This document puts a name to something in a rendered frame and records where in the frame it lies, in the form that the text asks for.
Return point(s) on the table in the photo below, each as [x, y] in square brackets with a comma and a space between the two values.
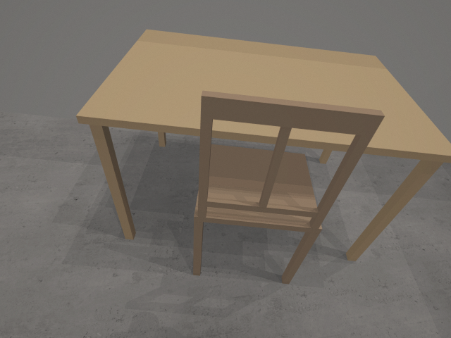
[158, 84]

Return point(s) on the chair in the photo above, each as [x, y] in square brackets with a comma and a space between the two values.
[271, 189]

